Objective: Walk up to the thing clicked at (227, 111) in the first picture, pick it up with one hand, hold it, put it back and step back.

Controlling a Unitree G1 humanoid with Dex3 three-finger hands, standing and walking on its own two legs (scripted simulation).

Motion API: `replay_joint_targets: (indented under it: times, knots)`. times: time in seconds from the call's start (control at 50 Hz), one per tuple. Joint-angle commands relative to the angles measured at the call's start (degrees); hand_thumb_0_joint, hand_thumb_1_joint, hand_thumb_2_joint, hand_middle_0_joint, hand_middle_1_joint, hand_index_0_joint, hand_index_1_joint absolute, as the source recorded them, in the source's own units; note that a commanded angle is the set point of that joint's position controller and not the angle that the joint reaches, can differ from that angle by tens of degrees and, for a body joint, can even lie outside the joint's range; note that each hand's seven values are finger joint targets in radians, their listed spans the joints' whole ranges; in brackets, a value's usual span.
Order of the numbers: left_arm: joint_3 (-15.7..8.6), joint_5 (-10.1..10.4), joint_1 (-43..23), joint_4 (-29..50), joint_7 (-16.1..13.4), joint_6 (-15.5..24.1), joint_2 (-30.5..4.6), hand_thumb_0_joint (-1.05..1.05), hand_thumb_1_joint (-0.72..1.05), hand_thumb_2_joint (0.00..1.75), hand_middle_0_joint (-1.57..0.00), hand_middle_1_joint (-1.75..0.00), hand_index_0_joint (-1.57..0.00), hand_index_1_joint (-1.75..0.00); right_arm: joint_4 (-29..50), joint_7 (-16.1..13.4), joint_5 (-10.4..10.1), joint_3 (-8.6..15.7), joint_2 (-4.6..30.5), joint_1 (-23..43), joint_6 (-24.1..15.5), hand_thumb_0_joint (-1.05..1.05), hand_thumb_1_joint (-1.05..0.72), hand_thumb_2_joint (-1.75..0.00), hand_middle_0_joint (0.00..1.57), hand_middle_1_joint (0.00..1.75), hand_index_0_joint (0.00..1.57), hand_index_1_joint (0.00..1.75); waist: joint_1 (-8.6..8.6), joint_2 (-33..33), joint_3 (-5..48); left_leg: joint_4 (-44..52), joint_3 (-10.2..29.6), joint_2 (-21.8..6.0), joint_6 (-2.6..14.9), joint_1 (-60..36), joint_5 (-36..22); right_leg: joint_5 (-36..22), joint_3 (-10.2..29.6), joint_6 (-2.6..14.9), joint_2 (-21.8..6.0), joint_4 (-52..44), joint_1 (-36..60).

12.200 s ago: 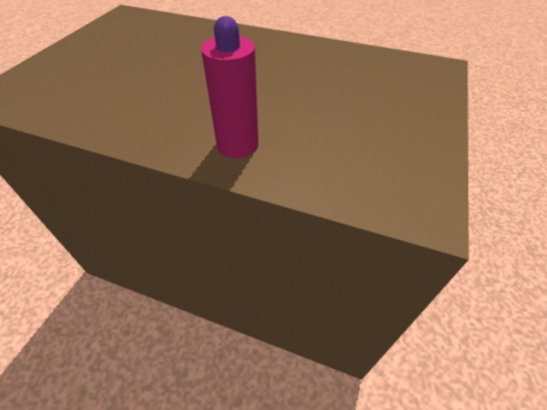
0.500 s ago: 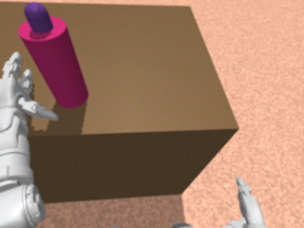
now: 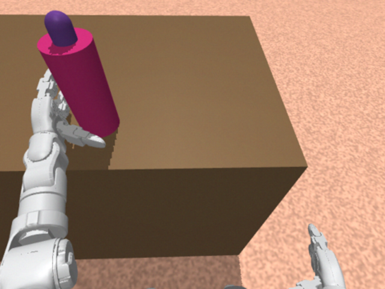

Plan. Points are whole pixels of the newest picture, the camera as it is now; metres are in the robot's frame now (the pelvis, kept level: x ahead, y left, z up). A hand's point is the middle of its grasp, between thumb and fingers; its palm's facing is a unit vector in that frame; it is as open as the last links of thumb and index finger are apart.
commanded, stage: close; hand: left
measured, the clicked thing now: (82, 80) +0.47 +0.20 +0.18
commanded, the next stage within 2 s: settle in 0.68 s
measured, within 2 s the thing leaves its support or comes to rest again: leaves its support in 1.24 s
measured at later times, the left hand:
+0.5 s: hand (85, 104) +0.45 +0.21 +0.13, palm faces +0.20 -0.98 +0.02, open 13.1 cm
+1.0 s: hand (87, 103) +0.46 +0.21 +0.13, palm faces +0.20 -0.98 +0.00, open 11.7 cm
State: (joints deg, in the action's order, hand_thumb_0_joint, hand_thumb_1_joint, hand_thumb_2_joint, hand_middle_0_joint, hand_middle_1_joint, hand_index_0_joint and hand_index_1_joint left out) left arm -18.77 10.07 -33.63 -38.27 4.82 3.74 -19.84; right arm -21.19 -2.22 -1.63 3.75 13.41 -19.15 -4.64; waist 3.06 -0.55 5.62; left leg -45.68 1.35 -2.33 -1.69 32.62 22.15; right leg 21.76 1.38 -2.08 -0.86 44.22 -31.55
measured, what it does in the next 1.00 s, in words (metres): stands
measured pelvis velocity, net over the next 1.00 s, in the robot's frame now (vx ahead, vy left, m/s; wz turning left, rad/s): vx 0.01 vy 0.01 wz -0.01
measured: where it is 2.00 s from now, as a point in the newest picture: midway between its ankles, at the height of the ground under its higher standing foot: outside the picture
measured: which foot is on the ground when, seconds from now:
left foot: down 0.00-1.00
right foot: down 0.00-1.00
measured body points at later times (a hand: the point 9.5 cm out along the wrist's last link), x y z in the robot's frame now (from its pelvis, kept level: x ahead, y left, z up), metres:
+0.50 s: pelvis -0.01 +0.00 +0.00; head +0.04 +0.01 +0.44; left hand +0.44 +0.26 +0.13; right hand +0.14 -0.26 -0.06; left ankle +0.00 +0.14 -0.71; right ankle +0.00 -0.14 -0.71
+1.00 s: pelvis +0.01 +0.01 +0.00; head +0.05 +0.01 +0.45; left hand +0.44 +0.26 +0.14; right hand +0.16 -0.25 -0.06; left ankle +0.00 +0.14 -0.71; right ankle +0.00 -0.14 -0.71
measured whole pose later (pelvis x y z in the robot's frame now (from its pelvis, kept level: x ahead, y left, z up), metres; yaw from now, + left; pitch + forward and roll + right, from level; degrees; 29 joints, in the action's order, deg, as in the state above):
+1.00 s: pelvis +0.01 +0.01 +0.00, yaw -1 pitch +10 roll -1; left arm -17.9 8.3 -37.3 -41.5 1.0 3.3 -20.0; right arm -20.5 -1.7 -1.2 3.5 12.5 -18.3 -2.3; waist 3.7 -1.3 6.3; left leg -46.6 0.7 -2.4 -1.2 33.8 23.1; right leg 22.0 2.0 -2.5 -0.8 44.3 -32.6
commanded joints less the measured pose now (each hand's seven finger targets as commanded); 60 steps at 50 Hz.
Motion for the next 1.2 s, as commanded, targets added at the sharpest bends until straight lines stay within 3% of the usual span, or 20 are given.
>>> replay_joint_targets:
  times: [0.0, 0.14, 0.26, 0.3, 0.36, 0.4, 0.46, 0.5, 0.58, 0.66, 0.72, 0.82, 0.84, 0.88, 0.94, 0.98, 1.04, 1.08, 1.14, 1.18]
  knots:
    - [-1.7, -0.6, -25.4, 10.5, -1.6, 3.4, -13.0, 0.00, -0.60, 0.07, -0.33, -0.18, -0.34, -0.17, 10.4, -0.7, 0.1, 3.3, 6.9, 3.7, -2.3, 0.00, 0.53, -0.05, 0.05, 0.05, 0.05, 0.05, 0.28, -0.6, 17.7, 5.4, -2.1, 1.6, 1.98, -10.6, -15.7, -16.1, -2.4, 1.52, 1.1, -5.8, 6.4]
    - [-2.8, -1.0, -28.3, 7.6, -2.7, 3.9, -14.7, 0.00, -0.60, 0.12, -0.48, -0.29, -0.49, -0.28, 10.5, -0.9, 0.2, 5.0, 8.4, 2.6, -2.2, 0.00, 0.53, -0.05, 0.05, 0.05, 0.05, 0.05, 1.34, 0.6, 18.1, 5.4, -2.3, 1.6, 2.23, -10.5, -14.5, -15.7, -2.0, 1.39, 1.2, -5.9, 6.7]
    - [-1.7, -1.3, -32.7, 5.1, -2.4, 5.4, -14.3, 0.00, -0.49, 0.24, -0.61, -0.42, -0.62, -0.41, 10.3, -0.6, 0.5, 4.4, 7.3, 2.1, -2.0, 0.00, 0.52, -0.05, 0.05, 0.05, 0.05, 0.05, 2.19, -1.3, 19.8, 4.6, -2.1, 1.4, 2.18, -11.2, -16.0, -16.9, -2.1, 1.46, 1.3, -5.0, 5.3]
    - [-2.0, -1.3, -33.1, 5.2, -2.1, 5.8, -14.5, 0.00, -0.44, 0.28, -0.66, -0.46, -0.67, -0.46, 12.5, -0.4, 0.5, 2.9, 6.3, 3.2, -2.2, 0.00, 0.52, -0.05, 0.05, 0.05, 0.05, 0.05, 1.84, -0.9, 22.2, 3.9, -2.2, 1.5, 2.33, -11.2, -17.3, -18.5, -1.8, 1.31, 1.2, -4.8, 6.1]
    - [-2.7, -1.2, -32.7, 3.2, -2.2, 6.1, -15.6, 0.00, -0.40, 0.36, -0.74, -0.55, -0.75, -0.55, 11.3, -0.4, 0.6, 4.4, 7.9, 2.3, -1.7, 0.00, 0.52, -0.05, 0.05, 0.05, 0.05, 0.05, 1.55, -2.1, 20.9, 4.3, -1.8, 1.2, 2.07, -11.1, -17.3, -17.1, -2.2, 1.75, 1.5, -4.5, 4.6]
    - [-1.0, -1.6, -35.5, 5.1, -2.1, 6.5, -14.2, 0.00, -0.36, 0.38, -0.79, -0.59, -0.79, -0.58, 11.4, -0.3, 0.7, 3.5, 6.7, 2.9, -1.8, 0.00, 0.52, -0.05, 0.05, 0.05, 0.05, 0.05, 1.95, -4.8, 23.0, 4.0, -1.8, 1.1, 1.80, -13.5, -18.5, -17.6, -2.3, 1.98, 1.5, -4.1, 3.9]
    - [-1.0, -1.4, -31.9, 0.5, -2.0, 6.6, -12.7, 0.00, -0.30, 0.48, -0.89, -0.69, -0.90, -0.69, 12.0, -0.2, 0.6, 3.7, 7.0, 2.9, -1.8, 0.00, 0.52, -0.05, 0.05, 0.05, 0.05, 0.05, 2.22, -1.1, 18.5, 4.9, -1.6, 1.1, 1.94, -9.7, -13.1, -13.3, -2.5, 1.96, 1.8, -4.8, 2.9]
    - [-2.0, -1.4, -33.2, 3.6, -2.0, 7.4, -15.3, 0.00, -0.25, 0.53, -0.96, -0.76, -0.97, -0.75, 12.1, -0.4, 0.6, 4.4, 7.7, 3.9, -1.8, 0.00, 0.52, -0.05, 0.05, 0.05, 0.05, 0.05, 1.39, -2.9, 20.7, 5.0, -1.7, 1.3, 1.83, -10.1, -12.6, -12.8, -2.4, 1.99, 1.7, -4.7, 3.4]
    - [0.6, -1.1, -31.3, 1.8, -1.5, 6.8, -11.1, 0.00, -0.18, 0.62, -1.06, -0.87, -1.07, -0.86, 12.5, -0.4, 0.5, 3.4, 6.6, 3.4, -1.8, 0.00, 0.51, -0.05, 0.05, 0.05, 0.05, 0.05, 1.80, -1.9, 22.0, 3.9, -2.1, 1.4, 2.16, -10.5, -16.0, -16.6, -2.1, 1.71, 1.6, -4.3, 4.5]
    - [-0.7, -1.0, -33.0, 3.8, -1.7, 6.6, -13.7, 0.00, -0.06, 0.89, -1.22, -1.10, -1.22, -1.10, 12.1, -0.5, 0.5, 4.6, 7.9, 2.4, -1.4, 0.00, 0.52, -0.05, 0.05, 0.05, 0.05, 0.05, 1.83, -2.8, 23.1, 3.7, -1.7, 1.0, 1.93, -12.2, -18.3, -17.4, -2.6, 1.99, 1.9, -3.9, 4.3]
    - [1.4, -0.7, -30.6, 3.6, -1.7, 6.0, -9.4, 0.00, 0.00, 1.02, -1.30, -1.21, -1.30, -1.22, 9.9, -0.2, 0.4, 4.1, 7.1, 2.1, -1.3, 0.00, 0.52, -0.06, 0.05, 0.05, 0.05, 0.05, 2.02, -4.1, 21.9, 3.8, -1.3, 0.5, 1.48, -13.5, -21.3, -18.1, -3.0, 2.35, 2.1, -3.4, 2.1]
    - [0.9, -1.0, -28.4, 8.3, -1.9, 5.4, -10.8, 0.00, 0.17, 1.20, -1.23, -1.28, -1.23, -1.31, 10.7, 0.1, 0.5, 4.1, 7.5, 2.1, -0.9, 0.00, 0.53, -0.06, 0.05, 0.05, 0.05, 0.05, 0.85, -4.6, 23.9, 3.3, -1.1, 0.2, 1.21, -15.0, -26.7, -21.4, -3.2, 2.32, 2.0, -2.8, 4.2]
    - [1.6, -1.4, -30.5, 10.0, -2.1, 5.1, -10.5, 0.00, 0.18, 1.23, -1.23, -1.29, -1.23, -1.32, 10.5, 0.3, 0.4, 2.5, 5.9, 1.9, -0.7, 0.00, 0.53, -0.06, 0.05, 0.05, 0.05, 0.05, 0.96, -5.4, 24.1, 3.4, -0.8, 0.0, 1.07, -16.4, -28.4, -21.7, -3.4, 2.32, 2.1, -2.7, 3.6]
    - [0.2, -1.4, -32.5, 12.2, -2.6, 4.9, -12.8, 0.00, 0.09, 1.23, -1.28, -1.34, -1.28, -1.37, 11.3, -0.1, 0.4, 5.0, 8.2, 2.3, -0.6, 0.00, 0.53, -0.06, 0.05, 0.05, 0.05, 0.05, 1.79, -4.2, 25.2, 3.0, -1.0, 0.2, 1.39, -16.9, -27.9, -22.8, -3.1, 1.98, 2.0, -3.1, 4.9]
    - [-0.2, -1.0, -32.9, 13.6, -3.0, 4.0, -12.9, 0.00, 0.05, 1.29, -1.31, -1.41, -1.32, -1.43, 9.3, -0.2, 0.3, 3.2, 6.2, 2.3, -0.5, 0.00, 0.54, -0.06, 0.05, 0.05, 0.05, 0.05, 0.92, -5.1, 24.2, 3.3, -1.6, 0.7, 1.63, -15.6, -25.9, -23.3, -2.6, 1.72, 1.5, -3.5, 6.4]
    - [-0.8, -1.0, -34.3, 15.5, -3.6, 3.4, -14.3, 0.00, 0.03, 1.29, -1.31, -1.41, -1.31, -1.44, 11.0, -0.7, 0.2, 5.5, 9.1, 3.2, -0.5, 0.00, 0.53, -0.06, 0.05, 0.05, 0.05, 0.05, 1.43, -4.1, 25.8, 3.4, -1.6, 0.6, 1.62, -17.1, -26.4, -23.6, -2.7, 1.70, 1.4, -3.6, 7.0]
    - [-0.6, -1.0, -36.2, 19.2, -4.0, 3.0, -13.6, 0.00, -0.01, 1.30, -1.31, -1.42, -1.31, -1.45, 10.9, -0.5, 0.2, 1.5, 4.1, 2.5, -0.6, 0.00, 0.53, -0.06, 0.05, 0.05, 0.05, 0.05, 0.14, -5.1, 25.7, 3.5, -1.7, 1.0, 1.56, -16.6, -26.5, -24.0, -2.9, 1.64, 1.3, -4.0, 8.8]
    - [-1.7, -0.9, -34.5, 18.4, -4.2, 2.1, -15.1, 0.00, -0.06, 1.30, -1.31, -1.44, -1.32, -1.46, 10.2, -1.2, 0.3, 4.1, 7.0, 2.6, -0.6, 0.00, 0.53, -0.06, 0.05, 0.05, 0.05, 0.05, 0.70, -4.3, 26.6, 3.6, -1.7, 1.1, 1.63, -16.4, -26.6, -25.6, -2.7, 1.58, 1.2, -3.9, 9.7]
    - [-3.6, -0.3, -38.6, 25.6, -4.4, 1.8, -18.1, 0.00, -0.10, 1.33, -1.32, -1.46, -1.32, -1.50, 10.1, -1.3, 0.3, 3.3, 6.1, 1.5, -1.0, 0.00, 0.53, -0.06, 0.05, 0.05, 0.05, 0.05, 0.47, -7.6, 27.9, 3.2, -1.7, 1.0, 1.33, -18.8, -28.8, -26.0, -2.8, 1.59, 1.2, -3.7, 9.5]
    - [-2.9, -0.1, -38.8, 27.8, -4.6, 1.0, -16.8, 0.00, -0.11, 1.35, -1.31, -1.47, -1.32, -1.50, 11.3, -1.7, 0.3, 2.9, 5.9, 3.1, -1.5, 0.00, 0.53, -0.06, 0.05, 0.05, 0.05, 0.05, 0.88, -5.1, 27.4, 3.7, -1.8, 1.2, 1.66, -17.8, -26.8, -26.7, -2.6, 1.41, 1.1, -4.1, 10.9]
